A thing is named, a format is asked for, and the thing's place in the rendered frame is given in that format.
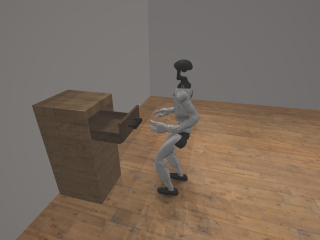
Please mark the right robot foot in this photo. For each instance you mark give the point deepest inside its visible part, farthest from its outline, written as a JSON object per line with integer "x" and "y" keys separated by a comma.
{"x": 175, "y": 176}

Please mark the robot right hand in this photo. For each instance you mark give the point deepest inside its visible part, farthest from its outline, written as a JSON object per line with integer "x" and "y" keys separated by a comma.
{"x": 164, "y": 112}

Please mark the robot left hand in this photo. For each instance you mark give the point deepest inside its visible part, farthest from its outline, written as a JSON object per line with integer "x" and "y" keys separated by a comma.
{"x": 160, "y": 127}

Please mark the drawer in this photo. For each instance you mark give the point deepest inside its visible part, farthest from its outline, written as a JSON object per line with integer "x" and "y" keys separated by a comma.
{"x": 112, "y": 126}

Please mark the robot left forearm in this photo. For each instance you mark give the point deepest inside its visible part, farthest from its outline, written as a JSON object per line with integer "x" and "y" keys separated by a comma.
{"x": 182, "y": 126}

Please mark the cabinet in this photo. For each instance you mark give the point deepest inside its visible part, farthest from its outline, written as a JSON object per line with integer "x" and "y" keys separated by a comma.
{"x": 83, "y": 168}

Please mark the left robot upper arm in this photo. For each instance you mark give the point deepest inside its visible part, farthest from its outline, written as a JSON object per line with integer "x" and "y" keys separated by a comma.
{"x": 184, "y": 99}

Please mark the handle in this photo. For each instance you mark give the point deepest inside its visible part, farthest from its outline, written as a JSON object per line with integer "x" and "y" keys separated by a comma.
{"x": 136, "y": 124}

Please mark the robot head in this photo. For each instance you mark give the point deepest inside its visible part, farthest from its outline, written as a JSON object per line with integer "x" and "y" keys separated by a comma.
{"x": 183, "y": 65}

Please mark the robot right forearm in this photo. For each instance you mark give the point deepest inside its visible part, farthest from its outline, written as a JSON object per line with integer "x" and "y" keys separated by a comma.
{"x": 171, "y": 110}

